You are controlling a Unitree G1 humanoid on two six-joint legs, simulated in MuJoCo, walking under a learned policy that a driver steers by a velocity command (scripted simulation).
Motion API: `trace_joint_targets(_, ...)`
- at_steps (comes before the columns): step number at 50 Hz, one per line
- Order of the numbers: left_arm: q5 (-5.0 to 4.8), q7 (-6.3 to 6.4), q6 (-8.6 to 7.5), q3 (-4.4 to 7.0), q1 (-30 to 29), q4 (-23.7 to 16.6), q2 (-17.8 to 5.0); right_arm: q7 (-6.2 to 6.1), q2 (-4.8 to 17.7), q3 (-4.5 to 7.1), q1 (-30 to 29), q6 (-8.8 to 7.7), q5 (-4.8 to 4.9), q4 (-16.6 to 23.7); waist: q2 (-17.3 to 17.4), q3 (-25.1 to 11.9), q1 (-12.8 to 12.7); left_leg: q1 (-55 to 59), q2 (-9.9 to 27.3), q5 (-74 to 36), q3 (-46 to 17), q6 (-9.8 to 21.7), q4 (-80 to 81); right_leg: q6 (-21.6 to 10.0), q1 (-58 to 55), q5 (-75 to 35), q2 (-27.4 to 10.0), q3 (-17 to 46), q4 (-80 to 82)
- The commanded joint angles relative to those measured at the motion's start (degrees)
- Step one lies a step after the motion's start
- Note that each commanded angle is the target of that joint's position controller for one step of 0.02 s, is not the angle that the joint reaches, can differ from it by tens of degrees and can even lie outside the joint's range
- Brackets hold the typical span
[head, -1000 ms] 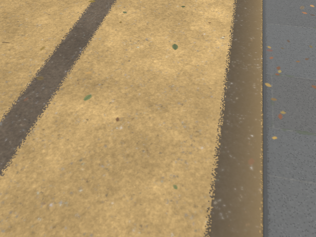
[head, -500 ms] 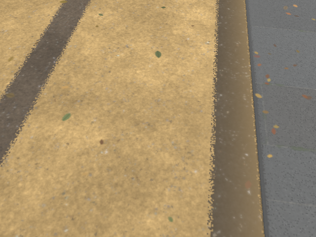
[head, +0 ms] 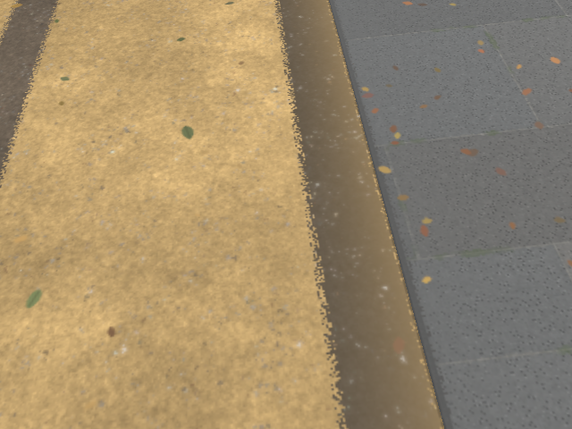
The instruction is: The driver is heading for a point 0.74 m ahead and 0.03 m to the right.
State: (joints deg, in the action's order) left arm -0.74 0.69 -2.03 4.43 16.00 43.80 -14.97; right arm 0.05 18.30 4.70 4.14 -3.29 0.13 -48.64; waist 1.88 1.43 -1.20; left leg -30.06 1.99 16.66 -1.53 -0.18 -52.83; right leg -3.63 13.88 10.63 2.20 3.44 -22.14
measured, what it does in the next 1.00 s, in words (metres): walks ahead: left foot, then right foot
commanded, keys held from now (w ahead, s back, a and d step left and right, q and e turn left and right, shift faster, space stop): w+e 0.18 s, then w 0.82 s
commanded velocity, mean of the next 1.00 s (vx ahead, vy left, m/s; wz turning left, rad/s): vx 0.46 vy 0.00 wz -0.24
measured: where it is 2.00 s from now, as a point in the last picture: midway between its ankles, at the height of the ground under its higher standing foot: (365, 323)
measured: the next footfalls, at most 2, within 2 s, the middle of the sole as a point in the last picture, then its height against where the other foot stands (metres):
left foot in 0.26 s outside the picture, level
right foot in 0.74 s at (399, 418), level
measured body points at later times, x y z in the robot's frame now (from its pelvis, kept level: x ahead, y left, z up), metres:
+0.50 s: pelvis +0.21 +0.04 +0.00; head +0.24 +0.06 +0.45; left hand +0.41 +0.27 -0.11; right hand +0.18 -0.23 -0.12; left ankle +0.20 +0.15 -0.75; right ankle +0.24 -0.13 -0.68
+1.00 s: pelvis +0.47 -0.07 +0.00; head +0.49 -0.08 +0.45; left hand +0.59 +0.19 -0.11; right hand +0.54 -0.37 -0.12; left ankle +0.58 +0.08 -0.67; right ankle +0.45 -0.15 -0.75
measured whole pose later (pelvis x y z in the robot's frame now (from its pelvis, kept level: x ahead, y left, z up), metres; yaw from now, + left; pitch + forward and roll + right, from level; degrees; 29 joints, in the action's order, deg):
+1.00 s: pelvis +0.47 -0.07 +0.00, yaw -12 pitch +1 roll -1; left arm 0.1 -1.5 -5.0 3.4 18.5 44.7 -15.2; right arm 0.4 18.1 2.8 9.2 -4.0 0.4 -48.9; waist 2.5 1.5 -1.8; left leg -36.3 7.2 11.5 -2.0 -0.1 -57.2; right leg -4.4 8.6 8.4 4.2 -2.6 -16.1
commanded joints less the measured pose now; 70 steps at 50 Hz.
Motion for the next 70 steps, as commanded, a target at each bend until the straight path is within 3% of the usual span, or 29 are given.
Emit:
trace_joint_targets(1,-0.03,0.95,-1.52,2.77,-0.3,-4.1,-10.7,0.20,3.3,0.61,-5.4,-1.97,-0.15,3.9,-7.1,-3.1,-0.4,-6.7,-0.2,-7.1,-1.5,-1.3,10.0,-9.4,-8.9,2.6,-12.0,15.6,10.9)
trace_joint_targets(8,-0.49,0.65,-0.78,3.24,2.3,-3.6,-11.6,1.11,4.0,-0.02,-8.8,-3.04,0.96,5.3,-9.4,-1.4,-2.1,3.7,-2.1,-10.6,-2.0,-2.2,22.9,-8.2,-2.8,6.6,-11.6,18.2,8.1)
trace_joint_targets(12,-0.11,0.65,-0.41,1.82,2.2,-3.7,-7.4,1.33,5.7,0.85,0.4,-4.35,0.48,2.2,-10.4,-3.8,2.3,17.2,-1.5,-10.1,-0.2,0.6,27.7,-5.5,-1.2,6.4,-9.2,18.6,0.1)
trace_joint_targets(13,0.23,0.67,-0.57,0.81,2.2,-3.8,-4.6,1.03,7.3,1.45,6.5,-4.62,-0.11,0.9,-8.0,-6.6,5.0,25.8,3.1,-7.3,-4.6,2.9,28.3,-3.5,2.9,6.3,-6.4,15.5,-8.4)
trace_joint_targets(14,0.20,0.57,-1.19,-0.30,4.7,-5.3,-0.9,0.74,12.4,2.56,12.8,-4.49,-1.07,0.0,5.9,-10.8,5.2,39.5,14.3,0.9,-21.9,9.1,32.5,0.4,16.1,15.1,0.9,7.6,-26.7)
trace_joint_targets(15,-1.31,0.86,-1.89,0.14,6.2,-6.5,-3.8,1.45,13.7,3.20,16.7,-3.96,-0.42,-2.3,16.5,-10.5,5.1,42.9,21.0,18.0,-42.2,15.4,39.7,1.7,29.1,24.4,2.3,5.7,-40.4)
trace_joint_targets(16,-1.82,0.90,-2.17,1.23,4.4,-5.5,-8.8,1.73,8.9,1.87,13.7,-4.05,0.44,-1.0,9.2,-4.5,5.4,38.9,19.6,23.0,-39.1,14.6,40.7,1.3,33.1,20.4,-0.8,8.2,-45.9)
trace_joint_targets(18,-0.54,0.68,-2.25,1.18,0.0,-5.6,-8.3,1.58,4.6,0.55,9.4,-3.59,0.02,0.0,4.4,0.1,4.2,31.8,14.4,12.2,-25.8,11.7,40.8,0.9,32.7,11.5,-4.2,5.6,-44.9)
trace_joint_targets(20,0.04,0.04,-2.50,0.97,-1.7,-6.4,-6.8,1.14,3.2,-0.21,8.3,-3.31,-0.48,-0.1,4.9,0.5,3.0,27.3,11.7,2.3,-19.1,11.0,42.6,1.2,28.9,6.6,-7.1,3.5,-40.3)
trace_joint_targets(27,0.13,-0.90,-2.95,-1.08,-11.4,-10.3,-2.2,0.16,6.6,0.05,13.3,-2.72,0.83,-2.4,3.3,1.0,5.3,25.7,9.0,-17.8,-6.5,11.2,45.0,4.1,24.9,-7.6,-7.3,-2.3,-19.2)
trace_joint_targets(31,-0.61,-2.12,-3.10,-1.31,-17.2,-12.1,-2.4,0.16,7.1,-0.21,17.7,-1.88,1.33,-4.0,3.0,2.4,7.0,27.0,10.4,-19.1,-4.9,10.6,44.2,3.5,20.6,-12.0,-5.3,-3.9,-11.2)
trace_joint_targets(34,-0.69,-2.86,-3.26,-0.84,-18.3,-13.1,-4.0,-0.07,8.1,0.04,18.7,-0.94,1.52,-4.8,3.5,2.7,5.3,31.8,12.8,-25.9,-4.9,9.4,41.0,1.1,18.5,-8.1,-4.4,-3.7,-7.7)
trace_joint_targets(37,-0.11,-2.16,-2.96,2.01,-1.5,-8.4,-9.5,-0.35,8.3,-0.12,17.3,-0.26,1.19,-4.1,2.8,-8.3,-4.3,27.5,8.8,-45.6,-0.1,6.2,20.2,-3.3,-7.6,-8.1,-1.9,-5.8,-5.4)
trace_joint_targets(38,0.61,-1.32,-2.43,3.16,9.2,-6.5,-13.8,-0.40,5.3,-1.37,17.3,-0.51,-0.62,-2.2,-4.9,-17.3,-7.7,14.4,5.4,-26.6,2.1,4.3,1.3,-7.1,-25.8,-9.6,-13.9,7.5,-8.2)
trace_joint_targets(39,0.96,-1.79,-2.32,3.09,9.3,-5.8,-16.5,0.06,-1.3,-3.26,24.3,-1.82,-0.09,-1.7,-19.8,-24.1,-2.8,-4.8,-4.5,15.1,-0.2,1.7,-16.1,-15.7,-38.5,3.1,-25.9,35.4,0.3)
trace_joint_targets(40,0.49,-1.94,-2.34,1.81,8.7,-6.0,-10.7,0.54,5.6,-1.65,20.4,-2.79,1.41,-2.1,-13.5,-20.4,-4.9,-10.9,-1.4,15.9,-5.4,2.3,-21.7,-14.2,-35.4,9.6,-24.1,37.0,3.8)
trace_joint_targets(41,0.27,-1.90,-2.51,1.05,4.4,-6.1,-9.1,0.81,7.3,-1.06,15.1,-3.32,2.42,-0.2,-10.9,-11.4,-4.1,-13.8,1.3,10.6,-3.7,2.8,-21.5,-12.1,-27.8,5.9,-21.9,27.7,4.9)
trace_joint_targets(42,0.48,-2.04,-2.65,0.70,1.0,-6.3,-8.4,0.59,6.5,-1.17,12.5,-3.44,2.01,0.1,-6.1,-7.2,-2.5,-11.8,3.6,5.6,-2.6,2.6,-19.1,-11.0,-19.8,-0.7,-19.2,21.3,6.4)
trace_joint_targets(45,1.16,-2.43,-3.53,0.21,-3.5,-6.0,-6.2,0.48,3.7,-1.11,13.6,-1.94,0.89,-0.3,-6.1,-3.8,2.2,-4.5,6.5,-0.4,-2.7,1.5,-12.6,-10.4,-7.6,-9.4,-15.3,12.5,11.7)
trace_joint_targets(50,0.72,-1.70,-4.30,0.81,-1.0,-2.9,-8.3,0.31,2.1,-1.51,6.3,-0.65,-0.22,2.2,-4.5,0.3,1.8,-8.7,6.9,-11.7,-2.1,-0.9,0.5,-10.8,-4.6,-12.0,-14.0,5.8,15.8)
trace_joint_targets(58,0.45,-0.51,-2.55,0.82,4.4,2.5,-10.1,2.41,1.3,-2.34,-5.2,-2.00,-0.18,6.2,-4.9,1.2,-1.9,-1.4,1.5,-23.9,1.1,1.2,21.6,-6.3,-10.6,-26.3,-13.3,-2.7,9.8)
trace_joint_targets(62,0.08,0.22,-1.11,0.88,1.7,3.3,-10.7,2.49,5.7,-0.43,5.3,-2.37,-1.05,3.3,-5.6,-5.6,4.7,12.8,-2.0,-23.4,2.6,4.8,28.0,-2.3,-14.8,-37.1,-11.4,-2.6,-6.0)
trace_joint_targets(63,1.12,0.39,-1.27,0.08,3.7,2.7,-8.9,1.91,9.7,0.48,10.4,-2.45,-1.73,2.2,-1.1,-12.1,5.6,25.6,4.1,-47.0,-2.2,7.2,25.0,0.6,-9.1,-27.3,-7.7,-4.9,-16.9)
trace_joint_targets(64,1.99,-0.15,-1.79,-1.84,12.0,3.1,-3.4,1.27,11.3,0.30,13.3,-1.70,-3.01,1.9,9.9,-21.0,2.9,46.5,18.7,-65.3,-19.5,18.1,21.2,5.0,9.2,7.2,-0.9,-5.2,-37.3)
trace_joint_targets(65,1.05,-0.51,-1.78,-1.88,14.2,5.4,-4.0,1.38,6.1,-1.00,14.1,-0.93,-1.35,1.3,10.7,-28.1,3.5,48.0,21.8,-65.2,-26.5,22.5,23.5,6.6,11.9,29.9,0.5,2.2,-45.7)
trace_joint_targets(66,-0.55,-0.60,-1.36,-0.64,10.7,4.8,-8.8,1.70,5.4,-1.28,10.8,-0.45,-0.18,1.8,6.5,-22.7,3.9,41.6,19.1,-53.9,-22.1,20.4,26.0,6.6,14.4,29.5,-2.0,4.2,-48.2)
trace_joint_targets(67,-1.03,-0.05,-0.63,-0.45,5.8,3.9,-8.9,1.56,4.4,-1.47,6.4,-0.14,-0.14,2.5,3.3,-15.9,3.2,34.9,16.4,-43.3,-18.1,17.5,28.4,6.6,17.1,26.8,-4.0,2.3,-46.8)
trace_joint_targets(68,-0.42,0.70,0.41,-0.31,3.0,3.5,-8.3,1.43,3.0,-2.00,2.8,0.01,-0.45,2.8,1.3,-10.5,2.2,26.9,14.6,-35.9,-15.4,15.8,31.2,7.0,17.0,23.9,-5.6,1.3,-43.0)
trace_joint_targets(70,0.47,1.75,2.57,-0.37,3.8,3.9,-6.6,1.24,2.9,-1.97,-1.4,0.45,-1.57,2.7,4.2,-7.1,-0.8,14.4,11.3,-24.5,-11.4,13.5,36.0,7.4,8.4,18.5,-6.8,0.3,-34.1)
